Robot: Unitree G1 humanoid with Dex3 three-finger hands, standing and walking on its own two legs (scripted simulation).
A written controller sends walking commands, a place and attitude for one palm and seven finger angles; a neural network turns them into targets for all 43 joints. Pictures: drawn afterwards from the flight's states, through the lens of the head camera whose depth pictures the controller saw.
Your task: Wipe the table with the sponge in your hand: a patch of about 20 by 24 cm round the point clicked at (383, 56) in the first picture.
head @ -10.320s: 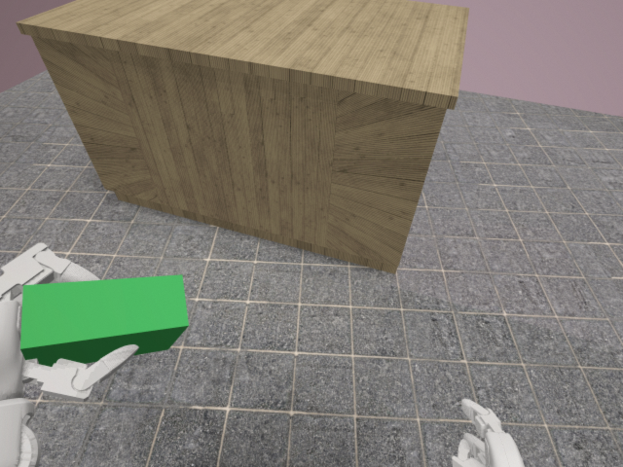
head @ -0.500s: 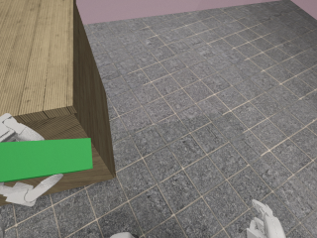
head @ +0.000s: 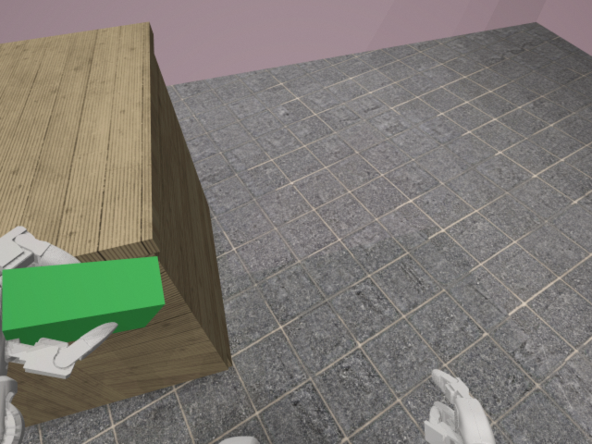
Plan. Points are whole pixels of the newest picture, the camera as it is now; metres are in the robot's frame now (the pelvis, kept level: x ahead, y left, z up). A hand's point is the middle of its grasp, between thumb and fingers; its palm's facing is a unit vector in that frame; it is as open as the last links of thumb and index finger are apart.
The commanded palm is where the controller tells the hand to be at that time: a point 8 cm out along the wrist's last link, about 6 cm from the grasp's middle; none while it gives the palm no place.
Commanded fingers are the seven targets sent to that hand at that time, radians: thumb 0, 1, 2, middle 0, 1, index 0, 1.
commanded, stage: come to a stop and stand still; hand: left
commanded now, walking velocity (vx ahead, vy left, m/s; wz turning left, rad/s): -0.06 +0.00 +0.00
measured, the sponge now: (109, 300) +0.24 +0.21 +0.14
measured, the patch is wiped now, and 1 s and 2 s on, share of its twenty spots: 0.00 0.00 0.00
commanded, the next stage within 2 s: look again from close up in 0.74 s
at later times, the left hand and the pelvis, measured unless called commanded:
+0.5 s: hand (19, 344) +0.18 +0.26 +0.16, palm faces +0.36 -0.84 -0.40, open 9.4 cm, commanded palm +0.12 +0.31 +0.18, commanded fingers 0.00 0.10 1.30 -1.20 -1.60 -1.20 -1.60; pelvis -0.04 +0.03 +0.00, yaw -1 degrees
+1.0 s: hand out of the picture +0.20 +0.31 +0.18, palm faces +0.44 -0.81 -0.38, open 9.4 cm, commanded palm +0.12 +0.32 +0.18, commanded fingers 0.00 0.10 1.30 -1.20 -1.60 -1.20 -1.60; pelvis -0.06 +0.04 +0.00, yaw -3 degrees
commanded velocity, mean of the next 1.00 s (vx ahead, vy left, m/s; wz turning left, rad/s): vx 0.00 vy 0.00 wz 0.00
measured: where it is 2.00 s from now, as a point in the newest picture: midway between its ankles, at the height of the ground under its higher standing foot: outside the picture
